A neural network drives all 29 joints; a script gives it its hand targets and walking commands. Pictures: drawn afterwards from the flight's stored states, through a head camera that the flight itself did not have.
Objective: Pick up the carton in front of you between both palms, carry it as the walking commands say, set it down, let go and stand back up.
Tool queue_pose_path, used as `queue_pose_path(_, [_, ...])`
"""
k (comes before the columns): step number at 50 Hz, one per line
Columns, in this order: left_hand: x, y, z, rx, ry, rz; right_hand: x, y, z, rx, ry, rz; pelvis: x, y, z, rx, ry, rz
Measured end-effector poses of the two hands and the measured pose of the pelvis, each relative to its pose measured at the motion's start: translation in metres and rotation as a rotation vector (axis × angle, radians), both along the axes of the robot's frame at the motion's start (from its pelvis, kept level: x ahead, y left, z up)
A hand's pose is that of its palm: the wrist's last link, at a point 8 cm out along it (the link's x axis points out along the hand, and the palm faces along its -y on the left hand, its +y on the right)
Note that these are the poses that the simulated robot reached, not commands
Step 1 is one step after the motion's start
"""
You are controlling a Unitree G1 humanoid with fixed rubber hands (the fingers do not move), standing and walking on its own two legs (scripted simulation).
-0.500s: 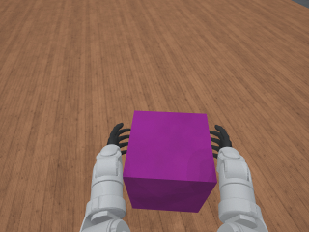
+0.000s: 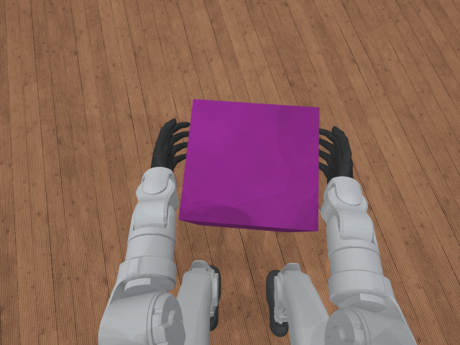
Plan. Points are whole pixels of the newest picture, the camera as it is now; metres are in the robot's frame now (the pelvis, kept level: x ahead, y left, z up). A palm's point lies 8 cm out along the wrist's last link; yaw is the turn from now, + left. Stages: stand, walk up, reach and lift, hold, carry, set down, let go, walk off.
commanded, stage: set down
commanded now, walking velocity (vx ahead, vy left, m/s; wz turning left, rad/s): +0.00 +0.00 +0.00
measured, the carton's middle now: (248, 177) +0.41 +0.00 -0.15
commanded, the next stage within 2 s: none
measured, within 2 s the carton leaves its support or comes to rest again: neither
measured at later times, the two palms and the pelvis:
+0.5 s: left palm (182, 169) +0.45 +0.15 -0.23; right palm (311, 175) +0.44 -0.15 -0.23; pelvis -0.03 +0.01 -0.14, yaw -1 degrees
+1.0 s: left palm (193, 173) +0.49 +0.15 -0.39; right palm (297, 180) +0.47 -0.15 -0.39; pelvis -0.04 +0.00 -0.25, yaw -2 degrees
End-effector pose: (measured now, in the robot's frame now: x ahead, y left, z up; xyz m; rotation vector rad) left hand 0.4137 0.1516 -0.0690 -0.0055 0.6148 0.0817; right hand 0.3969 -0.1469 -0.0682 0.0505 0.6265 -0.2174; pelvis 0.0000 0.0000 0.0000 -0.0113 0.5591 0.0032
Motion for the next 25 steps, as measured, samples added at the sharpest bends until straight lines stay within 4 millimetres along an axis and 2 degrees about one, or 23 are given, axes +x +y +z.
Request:
queue_pose_path(8, [0.014, 0.003, -0.043, -0.007, 0.032, 0.008, 0.014, 0.003, -0.044, 0.004, 0.031, 0.000, -0.011, 0.005, -0.046, -0.004, 0.088, -0.003])
queue_pose_path(25, [0.039, 0.001, -0.159, -0.003, 0.054, 0.004, 0.040, 0.002, -0.157, -0.005, 0.052, 0.004, -0.026, 0.010, -0.139, -0.015, 0.239, -0.002])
